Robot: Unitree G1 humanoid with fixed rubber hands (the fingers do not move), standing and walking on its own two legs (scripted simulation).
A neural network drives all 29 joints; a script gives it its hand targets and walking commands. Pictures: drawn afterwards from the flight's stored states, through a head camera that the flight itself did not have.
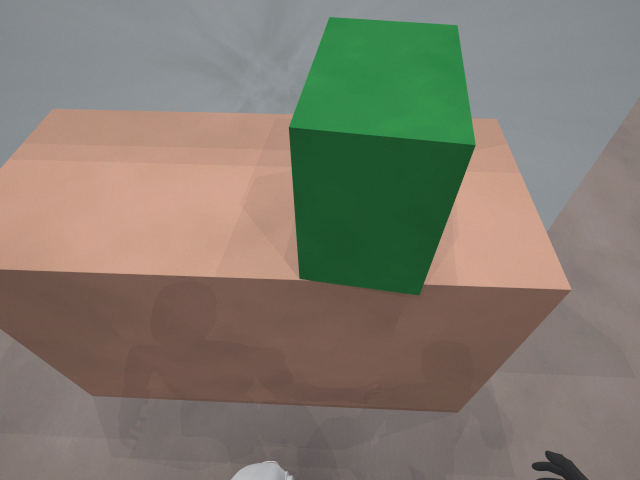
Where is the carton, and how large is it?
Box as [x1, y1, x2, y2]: [289, 17, 475, 294]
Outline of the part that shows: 329,17 289,125 299,278 419,294 475,145 457,26 446,24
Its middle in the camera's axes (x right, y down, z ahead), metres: +0.09 -0.14 +0.62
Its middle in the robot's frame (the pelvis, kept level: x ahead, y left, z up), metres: +0.57 -0.06 +0.08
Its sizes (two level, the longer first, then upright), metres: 0.304 0.197 0.291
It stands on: a pedestal, 0.67 m high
